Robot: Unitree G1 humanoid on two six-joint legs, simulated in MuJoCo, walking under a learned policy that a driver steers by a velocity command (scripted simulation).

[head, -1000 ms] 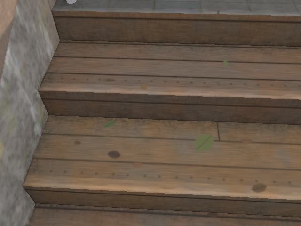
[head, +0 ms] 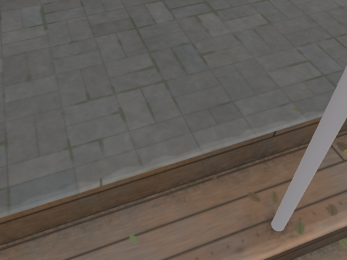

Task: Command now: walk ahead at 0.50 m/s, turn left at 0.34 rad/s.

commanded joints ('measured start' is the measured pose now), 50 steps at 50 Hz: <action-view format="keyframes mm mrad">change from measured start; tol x32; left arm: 1 127 -48 6 102 17 -37 -3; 21 211 353 80 75 -64 39 117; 47 -426 -119 -81 -411 -22 -8 64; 50 -61 80 16 -313 1 -19 59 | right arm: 1 -110 68 16 -177 -2 19 9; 17 -588 87 128 -537 -30 80 59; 22 -75 -198 -43 -400 -36 74 32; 50 -85 -135 -7 -311 -11 135 -56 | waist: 1 9 -129 -36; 50 122 247 -211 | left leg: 1 -317 21 -28 261 47 118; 6 -444 -45 5 53 135 88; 12 -990 -69 52 574 -119 64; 21 47 -239 343 -565 -332 188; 24 510 135 -905 -1331 -473 300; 25 387 143 -819 -1354 -483 241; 34 27 -61 -166 -1186 232 72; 47 433 80 -406 -1350 506 103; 50 383 7 -257 -1202 1460 107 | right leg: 1 285 -242 404 -687 74 -53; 16 474 -186 -112 -1020 277 -45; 20 716 -254 -120 -659 2013 -140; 21 754 -210 -106 -431 2024 -124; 22 537 -168 -39 -139 1582 -60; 23 71 140 80 263 221 47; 32 -416 101 273 1032 169 -42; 45 -788 133 189 643 134 129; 50 114 215 41 20 63 -39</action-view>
